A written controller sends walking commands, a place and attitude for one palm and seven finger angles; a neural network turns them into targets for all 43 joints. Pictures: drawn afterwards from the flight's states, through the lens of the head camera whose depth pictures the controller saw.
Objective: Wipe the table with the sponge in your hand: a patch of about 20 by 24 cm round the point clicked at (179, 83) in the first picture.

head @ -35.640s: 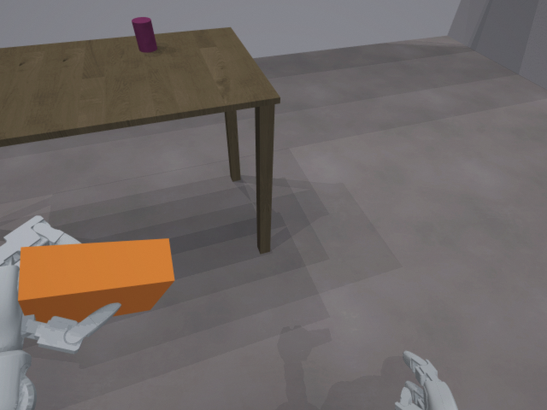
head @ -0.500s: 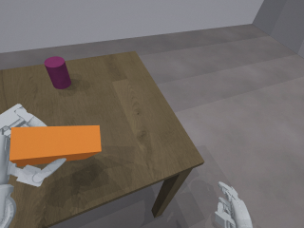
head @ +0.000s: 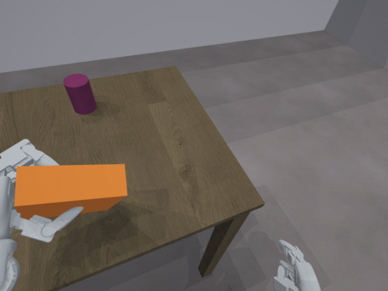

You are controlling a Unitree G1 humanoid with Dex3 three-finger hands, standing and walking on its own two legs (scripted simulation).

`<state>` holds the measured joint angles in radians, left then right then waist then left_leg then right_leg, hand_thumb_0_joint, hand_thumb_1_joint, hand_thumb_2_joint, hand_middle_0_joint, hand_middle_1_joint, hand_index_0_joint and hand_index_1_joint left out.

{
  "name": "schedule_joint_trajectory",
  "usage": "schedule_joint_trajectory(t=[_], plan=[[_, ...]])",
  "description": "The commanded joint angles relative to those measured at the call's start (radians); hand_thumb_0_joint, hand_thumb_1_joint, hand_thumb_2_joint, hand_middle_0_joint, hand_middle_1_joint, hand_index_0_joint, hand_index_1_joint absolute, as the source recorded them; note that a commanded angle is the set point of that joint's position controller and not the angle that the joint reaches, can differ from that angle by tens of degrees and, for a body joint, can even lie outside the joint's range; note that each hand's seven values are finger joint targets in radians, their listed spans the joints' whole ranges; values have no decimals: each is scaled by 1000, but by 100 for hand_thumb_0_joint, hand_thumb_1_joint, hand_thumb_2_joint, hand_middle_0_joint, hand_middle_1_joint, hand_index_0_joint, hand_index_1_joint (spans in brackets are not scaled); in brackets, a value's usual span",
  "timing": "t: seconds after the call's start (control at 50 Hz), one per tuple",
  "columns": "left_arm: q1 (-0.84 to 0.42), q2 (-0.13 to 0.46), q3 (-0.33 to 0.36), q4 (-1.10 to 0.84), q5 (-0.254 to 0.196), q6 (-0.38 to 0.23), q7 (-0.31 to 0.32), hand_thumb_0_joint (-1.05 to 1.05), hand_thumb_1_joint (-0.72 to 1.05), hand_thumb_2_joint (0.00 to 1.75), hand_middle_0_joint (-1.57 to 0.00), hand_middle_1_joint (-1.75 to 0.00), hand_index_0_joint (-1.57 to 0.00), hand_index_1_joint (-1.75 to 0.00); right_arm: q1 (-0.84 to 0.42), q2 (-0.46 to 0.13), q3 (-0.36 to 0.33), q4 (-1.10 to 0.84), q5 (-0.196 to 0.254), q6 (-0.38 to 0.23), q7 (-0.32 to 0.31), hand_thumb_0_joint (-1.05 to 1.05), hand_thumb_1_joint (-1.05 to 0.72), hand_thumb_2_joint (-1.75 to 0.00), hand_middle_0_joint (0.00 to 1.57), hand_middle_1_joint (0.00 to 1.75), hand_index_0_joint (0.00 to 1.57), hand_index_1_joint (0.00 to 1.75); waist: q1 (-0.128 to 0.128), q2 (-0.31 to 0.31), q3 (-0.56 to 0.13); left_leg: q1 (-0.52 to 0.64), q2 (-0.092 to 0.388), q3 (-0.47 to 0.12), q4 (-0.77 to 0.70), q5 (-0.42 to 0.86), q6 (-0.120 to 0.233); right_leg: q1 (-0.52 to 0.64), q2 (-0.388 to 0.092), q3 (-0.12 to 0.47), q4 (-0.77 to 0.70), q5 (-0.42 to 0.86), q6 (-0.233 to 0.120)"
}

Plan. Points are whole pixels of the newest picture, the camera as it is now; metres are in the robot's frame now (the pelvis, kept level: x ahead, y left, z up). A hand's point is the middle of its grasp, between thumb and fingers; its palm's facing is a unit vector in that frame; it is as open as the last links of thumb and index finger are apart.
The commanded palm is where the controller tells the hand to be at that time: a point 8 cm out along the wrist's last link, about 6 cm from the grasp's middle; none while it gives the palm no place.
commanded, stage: shuffle to correct the standing spot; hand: left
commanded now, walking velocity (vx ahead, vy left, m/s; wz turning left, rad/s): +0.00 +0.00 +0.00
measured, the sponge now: (87, 191) +0.23 +0.21 +0.12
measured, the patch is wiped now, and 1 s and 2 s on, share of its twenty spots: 0.00 0.00 0.00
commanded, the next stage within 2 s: none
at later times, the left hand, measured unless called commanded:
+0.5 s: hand (83, 192) +0.22 +0.20 +0.16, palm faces +0.34 -0.86 -0.37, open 9.2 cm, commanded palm +0.16 +0.23 +0.17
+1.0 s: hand (129, 185) +0.24 +0.14 +0.16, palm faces +0.29 -0.87 -0.41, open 9.2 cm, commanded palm +0.18 +0.18 +0.17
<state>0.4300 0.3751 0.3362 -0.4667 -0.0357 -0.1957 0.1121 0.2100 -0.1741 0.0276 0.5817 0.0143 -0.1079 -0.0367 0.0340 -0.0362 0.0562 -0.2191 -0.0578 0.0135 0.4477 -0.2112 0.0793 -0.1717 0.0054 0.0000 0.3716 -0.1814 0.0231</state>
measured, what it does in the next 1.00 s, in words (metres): shifts its weight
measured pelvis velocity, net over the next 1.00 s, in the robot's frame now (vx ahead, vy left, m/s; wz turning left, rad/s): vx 0.01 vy -0.10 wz -0.02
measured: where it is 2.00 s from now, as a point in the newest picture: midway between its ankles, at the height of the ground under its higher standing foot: outside the picture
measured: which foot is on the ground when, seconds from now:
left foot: down 0.00-1.00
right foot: down 0.00-1.00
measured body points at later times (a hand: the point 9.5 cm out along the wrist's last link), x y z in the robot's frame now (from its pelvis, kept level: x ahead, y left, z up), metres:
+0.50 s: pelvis +0.00 -0.05 +0.00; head +0.02 -0.02 +0.45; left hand +0.19 +0.24 +0.18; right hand +0.18 -0.26 -0.07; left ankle +0.02 +0.06 -0.74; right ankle +0.01 -0.14 -0.74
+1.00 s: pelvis +0.01 -0.10 -0.01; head +0.04 -0.09 +0.44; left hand +0.22 +0.18 +0.18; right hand +0.17 -0.35 -0.09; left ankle +0.02 +0.06 -0.74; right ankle +0.01 -0.14 -0.74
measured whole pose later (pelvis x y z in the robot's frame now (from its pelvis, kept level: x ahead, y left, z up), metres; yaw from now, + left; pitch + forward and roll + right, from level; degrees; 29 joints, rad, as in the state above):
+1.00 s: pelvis +0.01 -0.10 -0.01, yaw -1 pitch +1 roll +0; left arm 0.49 0.41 0.37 -0.54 -0.10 -0.14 0.10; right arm 0.21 -0.21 -0.03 0.57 0.02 -0.07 -0.04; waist -0.01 -0.02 0.05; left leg -0.27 0.07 -0.02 0.53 -0.27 -0.05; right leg -0.24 0.13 -0.03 0.47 -0.24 -0.11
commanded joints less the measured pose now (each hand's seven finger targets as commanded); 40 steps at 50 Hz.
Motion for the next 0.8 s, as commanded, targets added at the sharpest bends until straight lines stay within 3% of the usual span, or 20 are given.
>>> schedule_joint_trajectory(t=[0.0, 0.1, 0.16, 0.24, 0.26, 0.3, 0.44, 0.46, 0.54, 0.62, 0.66, 0.72, 0.74, 0.78], plan=[[-105, 161, 105, -246, 0, -74, 18, 0, 10, 130, -120, -160, -120, -160, -96, -149, -63, -162, 5, -66, -20, 0, -90, -90, 20, 30, 20, 30, -11, 114, -146, -66, 155, -133, -151, -5, -68, 135, -55, 35, -8, 84, -38], [-102, 155, 109, -237, -6, -75, 17, 0, 10, 130, -120, -160, -120, -160, -93, -150, -67, -158, 6, -65, -19, 0, -90, -90, 20, 30, 20, 30, -15, 102, -139, -53, 167, -141, -163, -1, -78, 110, -41, 31, -3, 65, -35], [-107, 136, 95, -227, -9, -70, 13, 0, 10, 130, -120, -160, -120, -160, -98, -147, -66, -157, 7, -60, -14, 0, -90, -90, 20, 30, 20, 30, -18, 152, -125, -43, 192, -152, -187, 3, -86, 76, -23, 13, 24, 31, -31], [-92, 159, 122, -243, -12, -60, 12, 0, 10, 130, -120, -160, -120, -160, -109, -145, -75, -169, 13, -56, -4, 0, -90, -90, 20, 30, 20, 30, -15, 149, -136, -22, 214, -134, -169, 40, -80, 60, -16, 7, 45, 34, -28], [-93, 129, 92, -238, -16, -59, 7, 0, 10, 130, -120, -160, -120, -160, -95, -143, -73, -168, 9, -50, -1, 0, -90, -90, 20, 30, 20, 30, -19, 146, -148, -25, 218, -144, -164, 47, -79, 63, -18, 3, 44, 29, -31], [-102, 155, 111, -263, -17, -56, 7, 0, 10, 130, -120, -160, -120, -160, -99, -145, -78, -177, 9, -47, 3, 0, -90, -90, 20, 30, 20, 30, -17, 149, -151, -31, 227, -144, -149, 67, -77, 70, -24, 9, 41, 35, -30], [-52, 169, 139, -266, -34, -36, 8, 0, 10, 130, -120, -160, -120, -160, -109, -142, -79, -178, 14, -41, 5, 0, -90, -90, 20, 30, 20, 30, -21, 110, -167, -1, 203, -102, -71, 65, -55, 30, -31, 56, 2, 93, -41], [-58, 145, 115, -251, -38, -33, 4, 0, 10, 130, -120, -160, -120, -160, -101, -143, -77, -176, 8, -38, 3, 0, -90, -90, 20, 30, 20, 30, -25, 104, -159, -13, 200, -100, -69, 38, -53, 22, -33, 61, -5, 80, -41], [-61, 170, 134, -269, -43, -23, 5, 0, 10, 130, -120, -160, -120, -160, -111, -145, -83, -174, 11, -39, -1, 0, -90, -90, 20, 30, 20, 30, -25, 114, -161, 5, 188, -85, -37, 24, -48, -9, -44, 100, -21, 83, -50], [-71, 173, 132, -271, -54, -13, 3, 0, 10, 130, -120, -160, -120, -160, -100, -150, -88, -179, 8, -32, -5, 0, -90, -90, 20, 30, 20, 30, -27, 58, -161, 3, 167, -64, 15, -9, -50, -31, -69, 139, -45, 59, -59], [-51, 162, 123, -269, -58, -7, 5, 0, 10, 130, -120, -160, -120, -160, -100, -147, -87, -176, 9, -30, -6, 0, -90, -90, 20, 30, 20, 30, -32, 70, -156, 16, 153, -51, 35, -30, -48, -65, -82, 158, -65, 22, -65], [-34, 192, 153, -289, -63, -7, 9, 0, 10, 130, -120, -160, -120, -160, -98, -150, -93, -180, 9, -26, -10, 0, -90, -90, 20, 30, 20, 30, -29, 29, -179, 28, 148, -35, 75, 7, -49, -56, -102, 170, -66, 63, -63], [-14, 201, 162, -290, -64, -4, 12, 0, 10, 130, -120, -160, -120, -160, -101, -151, -94, -174, 12, -26, -10, 0, -90, -90, 20, 30, 20, 30, -32, 53, -181, 38, 148, -37, 76, 23, -50, -65, -106, 164, -60, 86, -70], [-4, 189, 154, -291, -69, -3, 8, 0, 10, 130, -120, -160, -120, -160, -98, -152, -95, -179, 10, -24, -12, 0, -90, -90, 20, 30, 20, 30, -34, 37, -187, 30, 153, -38, 81, 53, -49, -46, -104, 159, -40, 135, -60]])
